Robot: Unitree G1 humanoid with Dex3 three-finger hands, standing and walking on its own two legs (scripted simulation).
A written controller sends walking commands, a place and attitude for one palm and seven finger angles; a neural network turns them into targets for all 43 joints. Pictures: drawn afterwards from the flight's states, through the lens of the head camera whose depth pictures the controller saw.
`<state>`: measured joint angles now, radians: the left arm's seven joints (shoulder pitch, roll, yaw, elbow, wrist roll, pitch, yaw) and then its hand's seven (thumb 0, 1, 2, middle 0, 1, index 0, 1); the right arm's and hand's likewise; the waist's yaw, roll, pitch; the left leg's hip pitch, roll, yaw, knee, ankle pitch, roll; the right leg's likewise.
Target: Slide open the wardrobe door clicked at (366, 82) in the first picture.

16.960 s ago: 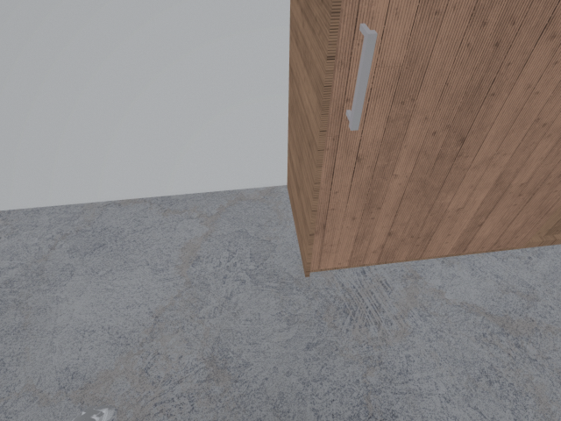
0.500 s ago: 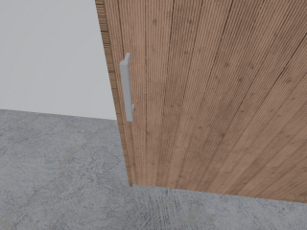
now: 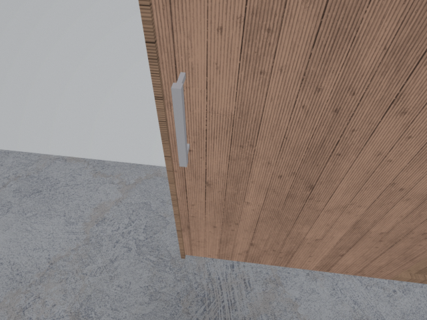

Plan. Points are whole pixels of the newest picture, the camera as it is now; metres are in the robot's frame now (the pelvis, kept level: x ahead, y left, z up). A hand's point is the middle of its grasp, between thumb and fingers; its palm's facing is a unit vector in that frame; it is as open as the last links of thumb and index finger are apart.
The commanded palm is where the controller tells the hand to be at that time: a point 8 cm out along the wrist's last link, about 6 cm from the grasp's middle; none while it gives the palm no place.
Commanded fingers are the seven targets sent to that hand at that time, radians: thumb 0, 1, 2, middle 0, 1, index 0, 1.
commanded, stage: look again from close up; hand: left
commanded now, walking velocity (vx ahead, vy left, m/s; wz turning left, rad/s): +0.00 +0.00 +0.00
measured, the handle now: (182, 124) +0.49 +0.11 +0.10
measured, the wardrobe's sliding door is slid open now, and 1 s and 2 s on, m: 0.00 0.00 0.00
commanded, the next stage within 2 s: raise the hand with hooked fingers in 1.34 s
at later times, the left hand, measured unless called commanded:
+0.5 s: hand out of the picture -0.02 +0.18 -0.18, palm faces +0.03 -0.98 -0.20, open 7.4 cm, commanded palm none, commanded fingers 0.00 0.90 0.90 -0.20 -0.30 -0.20 -0.30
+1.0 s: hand out of the picture -0.01 +0.19 -0.18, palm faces +0.04 -0.98 -0.20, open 7.4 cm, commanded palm none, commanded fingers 0.00 0.90 0.90 -0.20 -0.30 -0.20 -0.30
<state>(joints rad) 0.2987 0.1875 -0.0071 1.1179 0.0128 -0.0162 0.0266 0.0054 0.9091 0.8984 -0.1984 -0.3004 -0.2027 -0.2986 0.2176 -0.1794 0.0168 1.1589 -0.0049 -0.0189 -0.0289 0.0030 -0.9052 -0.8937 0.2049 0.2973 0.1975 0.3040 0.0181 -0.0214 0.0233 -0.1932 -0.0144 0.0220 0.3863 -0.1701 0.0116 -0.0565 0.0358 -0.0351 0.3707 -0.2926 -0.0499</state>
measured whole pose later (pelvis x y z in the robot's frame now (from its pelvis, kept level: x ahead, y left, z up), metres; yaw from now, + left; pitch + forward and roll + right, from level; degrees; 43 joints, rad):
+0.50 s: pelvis +0.00 +0.00 +0.00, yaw +0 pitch -1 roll +0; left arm 0.30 0.18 -0.01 1.12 0.01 -0.02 0.03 0.01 0.91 0.90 -0.20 -0.30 -0.20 -0.30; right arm 0.22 -0.17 0.01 1.16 0.00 -0.02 -0.03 0.00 -0.91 -0.89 0.20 0.30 0.20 0.30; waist 0.02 -0.02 0.03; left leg -0.20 -0.02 0.02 0.39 -0.17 0.02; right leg -0.07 0.03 -0.04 0.37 -0.29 -0.05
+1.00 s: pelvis +0.00 +0.01 +0.00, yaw +0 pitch -1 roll +0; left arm 0.30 0.18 0.00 1.12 0.01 -0.02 0.03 0.01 0.91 0.90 -0.20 -0.30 -0.20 -0.30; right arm 0.22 -0.17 0.01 1.16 0.00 -0.02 -0.03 0.00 -0.91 -0.89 0.20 0.30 0.20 0.30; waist 0.02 -0.02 0.03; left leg -0.20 -0.02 0.02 0.38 -0.17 0.02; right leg -0.06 0.03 -0.04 0.37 -0.29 -0.04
